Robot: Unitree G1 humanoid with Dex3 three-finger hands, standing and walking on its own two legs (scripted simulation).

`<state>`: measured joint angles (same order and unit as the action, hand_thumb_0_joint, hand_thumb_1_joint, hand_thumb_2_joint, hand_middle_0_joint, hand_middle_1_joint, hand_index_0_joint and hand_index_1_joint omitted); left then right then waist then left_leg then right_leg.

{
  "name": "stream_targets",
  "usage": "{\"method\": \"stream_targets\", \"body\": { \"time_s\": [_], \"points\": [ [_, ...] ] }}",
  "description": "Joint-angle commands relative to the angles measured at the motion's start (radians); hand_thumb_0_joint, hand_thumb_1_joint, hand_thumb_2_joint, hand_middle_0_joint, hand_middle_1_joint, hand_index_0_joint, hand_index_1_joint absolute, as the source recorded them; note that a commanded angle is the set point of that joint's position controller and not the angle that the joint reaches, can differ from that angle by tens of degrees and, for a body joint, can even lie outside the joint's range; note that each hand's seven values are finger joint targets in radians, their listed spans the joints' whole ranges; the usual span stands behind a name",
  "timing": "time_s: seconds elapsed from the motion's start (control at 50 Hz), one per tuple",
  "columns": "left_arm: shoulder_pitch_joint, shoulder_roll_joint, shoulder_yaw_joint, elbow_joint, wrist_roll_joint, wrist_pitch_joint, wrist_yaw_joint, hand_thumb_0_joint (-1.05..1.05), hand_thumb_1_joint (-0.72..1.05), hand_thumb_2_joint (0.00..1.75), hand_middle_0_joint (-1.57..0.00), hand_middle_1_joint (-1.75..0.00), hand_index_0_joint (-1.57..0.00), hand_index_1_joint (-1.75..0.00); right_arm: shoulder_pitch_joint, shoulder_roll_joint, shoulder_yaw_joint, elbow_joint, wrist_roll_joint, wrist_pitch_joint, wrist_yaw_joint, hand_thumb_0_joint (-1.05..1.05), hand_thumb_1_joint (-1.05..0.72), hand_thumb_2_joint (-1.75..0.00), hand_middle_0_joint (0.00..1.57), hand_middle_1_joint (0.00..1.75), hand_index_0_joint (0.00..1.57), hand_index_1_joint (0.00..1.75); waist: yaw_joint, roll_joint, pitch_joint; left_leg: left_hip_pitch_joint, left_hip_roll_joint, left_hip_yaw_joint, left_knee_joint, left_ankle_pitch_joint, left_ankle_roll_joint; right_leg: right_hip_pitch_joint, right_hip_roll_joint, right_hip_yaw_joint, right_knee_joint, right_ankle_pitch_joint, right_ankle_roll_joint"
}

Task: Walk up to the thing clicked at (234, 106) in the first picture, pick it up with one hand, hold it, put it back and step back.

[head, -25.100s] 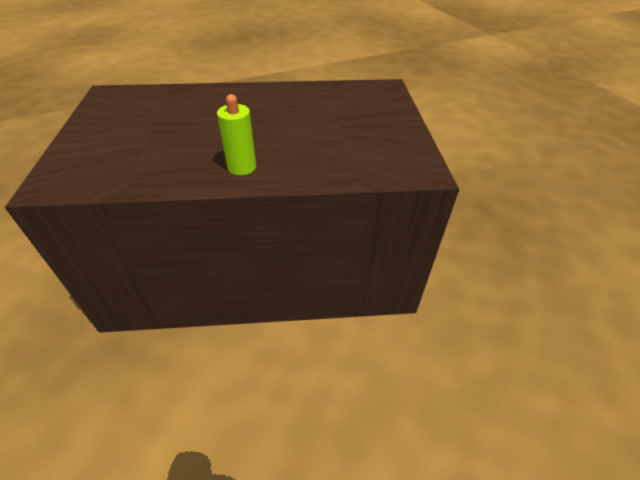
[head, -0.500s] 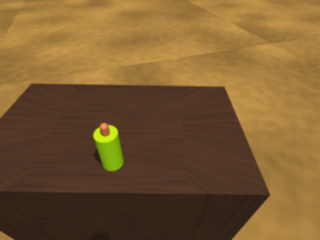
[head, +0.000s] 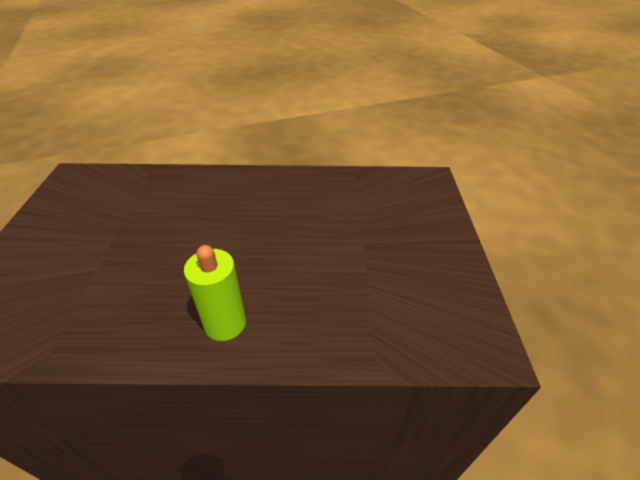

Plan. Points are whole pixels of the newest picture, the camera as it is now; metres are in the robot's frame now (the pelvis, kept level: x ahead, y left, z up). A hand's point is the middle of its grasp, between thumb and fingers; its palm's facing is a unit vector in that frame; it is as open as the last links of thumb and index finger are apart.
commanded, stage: home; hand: left
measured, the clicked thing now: (215, 289) +0.47 +0.21 -0.07
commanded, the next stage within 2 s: stand in 0.72 s
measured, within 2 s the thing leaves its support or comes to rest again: neither
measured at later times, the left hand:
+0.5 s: hand out of the picture +0.09 +0.25 -0.15, palm faces -0.04 -0.94 -0.35, open 17.5 cm
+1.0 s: hand out of the picture +0.10 +0.25 -0.16, palm faces -0.03 -0.94 -0.34, open 16.1 cm
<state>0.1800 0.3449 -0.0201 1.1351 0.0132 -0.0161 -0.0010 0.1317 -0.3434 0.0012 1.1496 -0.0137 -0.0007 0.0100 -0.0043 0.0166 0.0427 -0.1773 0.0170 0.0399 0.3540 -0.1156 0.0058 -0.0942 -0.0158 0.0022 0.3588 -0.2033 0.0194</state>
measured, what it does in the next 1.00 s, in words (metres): stands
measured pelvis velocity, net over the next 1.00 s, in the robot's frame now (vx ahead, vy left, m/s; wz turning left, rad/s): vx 0.03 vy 0.00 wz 0.00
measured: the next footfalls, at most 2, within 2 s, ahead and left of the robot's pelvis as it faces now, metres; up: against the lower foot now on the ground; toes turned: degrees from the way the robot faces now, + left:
none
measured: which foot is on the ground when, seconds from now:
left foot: down 0.00-1.00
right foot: down 0.00-1.00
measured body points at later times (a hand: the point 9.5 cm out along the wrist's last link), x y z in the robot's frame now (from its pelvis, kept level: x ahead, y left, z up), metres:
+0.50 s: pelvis +0.02 +0.00 +0.00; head +0.02 +0.00 +0.45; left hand +0.10 +0.30 -0.13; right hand +0.09 -0.30 -0.13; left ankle +0.05 +0.11 -0.75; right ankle +0.00 -0.13 -0.75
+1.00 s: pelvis +0.03 +0.00 +0.00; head +0.04 +0.00 +0.45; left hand +0.10 +0.30 -0.13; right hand +0.11 -0.30 -0.13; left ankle +0.05 +0.11 -0.75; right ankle +0.00 -0.13 -0.75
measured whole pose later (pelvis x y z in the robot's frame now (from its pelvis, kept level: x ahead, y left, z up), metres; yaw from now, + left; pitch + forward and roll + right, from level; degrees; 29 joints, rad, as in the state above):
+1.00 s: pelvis +0.03 +0.00 +0.00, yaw +0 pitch -2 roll +0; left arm 0.13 0.35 -0.01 1.13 0.01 -0.01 0.00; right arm 0.09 -0.35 0.00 1.16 -0.01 -0.01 0.00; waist -0.01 0.00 0.05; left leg -0.14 0.01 0.04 0.32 -0.15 0.00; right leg -0.04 -0.02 0.00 0.29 -0.21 0.02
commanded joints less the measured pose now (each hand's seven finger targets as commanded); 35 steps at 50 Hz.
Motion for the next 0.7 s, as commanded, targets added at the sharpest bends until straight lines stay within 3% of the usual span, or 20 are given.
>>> {"method": "stream_targets", "body": {
  "time_s": [0.0, 0.02, 0.12, 0.2, 0.32, 0.34, 0.46, 0.5, 0.56, 0.6, 0.68],
  "points": [
    [-0.034, 0.216, 0.042, -0.047, 0.004, -0.019, 0.019, 0.00, -0.56, 0.05, -0.05, -0.05, -0.05, -0.05, -0.051, -0.210, -0.040, -0.054, 0.002, -0.027, -0.012, 0.00, -0.90, -0.90, 0.20, 0.30, 0.20, 0.30, -0.004, -0.014, -0.009, 0.057, 0.109, -0.132, -0.082, -0.074, 0.018, -0.092, -0.106, 0.097, -0.096, -0.026, -0.038],
    [-0.037, 0.220, 0.044, -0.047, 0.004, -0.018, 0.019, 0.00, -0.55, 0.06, -0.05, -0.05, -0.05, -0.05, -0.049, -0.210, -0.038, -0.053, 0.001, -0.025, -0.012, 0.00, -0.90, -0.90, 0.20, 0.30, 0.20, 0.30, -0.005, -0.018, -0.003, 0.057, 0.108, -0.133, -0.084, -0.099, 0.019, -0.104, -0.103, 0.096, -0.102, -0.040, -0.037],
    [-0.051, 0.219, 0.047, -0.050, 0.000, -0.018, 0.017, 0.00, -0.58, 0.04, -0.05, -0.05, -0.05, -0.05, -0.045, -0.209, -0.037, -0.048, 0.002, -0.028, -0.014, 0.00, -0.90, -0.90, 0.20, 0.30, 0.20, 0.30, -0.005, -0.009, -0.029, 0.073, 0.112, -0.126, -0.084, -0.024, 0.017, -0.068, -0.111, 0.098, -0.097, 0.022, -0.036],
    [-0.062, 0.213, 0.047, -0.056, -0.001, -0.018, 0.017, 0.00, -0.57, 0.04, -0.05, -0.05, -0.05, -0.05, -0.058, -0.215, -0.037, -0.048, 0.003, -0.034, -0.018, 0.00, -0.89, -0.90, 0.20, 0.30, 0.20, 0.30, -0.002, -0.008, -0.060, 0.105, 0.120, -0.120, -0.066, 0.092, 0.016, -0.044, -0.114, 0.091, -0.085, 0.112, -0.032],
    [-0.069, 0.211, 0.049, -0.050, -0.002, -0.011, 0.016, 0.00, -0.57, 0.04, -0.05, -0.05, -0.05, -0.05, -0.055, -0.216, -0.037, -0.039, 0.002, -0.032, -0.019, 0.00, -0.90, -0.90, 0.20, 0.30, 0.20, 0.30, -0.003, -0.011, -0.020, 0.083, 0.115, -0.123, -0.096, 0.004, 0.010, -0.059, -0.107, 0.085, -0.099, 0.042, -0.031],
    [-0.072, 0.211, 0.049, -0.056, -0.001, -0.014, 0.016, 0.00, -0.58, 0.04, -0.05, -0.05, -0.05, -0.05, -0.063, -0.222, -0.040, -0.042, 0.002, -0.032, -0.018, 0.00, -0.90, -0.90, 0.20, 0.30, 0.20, 0.30, 0.000, -0.011, -0.045, 0.103, 0.119, -0.119, -0.079, 0.053, 0.014, -0.046, -0.115, 0.086, -0.100, 0.078, -0.031],
    [-0.077, 0.209, 0.050, -0.056, -0.001, -0.014, 0.017, 0.00, -0.58, 0.04, -0.05, -0.05, -0.05, -0.05, -0.067, -0.217, -0.039, -0.040, 0.002, -0.033, -0.019, 0.00, -0.89, -0.90, 0.20, 0.30, 0.20, 0.30, -0.002, -0.016, -0.065, 0.119, 0.123, -0.114, -0.069, 0.109, 0.015, -0.026, -0.117, 0.081, -0.098, 0.126, -0.029],
    [-0.076, 0.214, 0.053, -0.052, 0.000, -0.013, 0.017, 0.00, -0.56, 0.05, -0.05, -0.05, -0.05, -0.05, -0.067, -0.220, -0.040, -0.038, 0.003, -0.031, -0.019, 0.00, -0.90, -0.90, 0.20, 0.30, 0.20, 0.30, -0.003, -0.021, -0.038, 0.108, 0.117, -0.116, -0.080, 0.052, 0.014, -0.042, -0.115, 0.082, -0.106, 0.090, -0.029],
    [-0.086, 0.214, 0.054, -0.058, -0.002, -0.015, 0.019, 0.00, -0.57, 0.04, -0.05, -0.05, -0.05, -0.05, -0.068, -0.216, -0.040, -0.043, 0.003, -0.030, -0.018, 0.00, -0.90, -0.90, 0.20, 0.30, 0.20, 0.30, -0.004, -0.023, -0.055, 0.119, 0.122, -0.113, -0.070, 0.113, 0.014, -0.033, -0.119, 0.080, -0.103, 0.125, -0.027],
    [-0.082, 0.212, 0.053, -0.056, -0.001, -0.013, 0.017, 0.00, -0.56, 0.05, -0.05, -0.05, -0.05, -0.05, -0.065, -0.218, -0.040, -0.040, 0.002, -0.029, -0.019, 0.00, -0.90, -0.90, 0.20, 0.30, 0.20, 0.30, -0.008, -0.020, -0.047, 0.115, 0.120, -0.114, -0.073, 0.077, 0.013, -0.036, -0.118, 0.080, -0.109, 0.102, -0.028],
    [-0.084, 0.212, 0.054, -0.058, -0.004, -0.013, 0.018, 0.00, -0.56, 0.05, -0.05, -0.05, -0.05, -0.05, -0.066, -0.217, -0.039, -0.041, 0.003, -0.030, -0.019, 0.00, -0.90, -0.90, 0.20, 0.30, 0.20, 0.30, -0.008, -0.016, -0.050, 0.113, 0.119, -0.113, -0.075, 0.100, 0.011, -0.030, -0.117, 0.080, -0.111, 0.114, -0.029]
  ]
}}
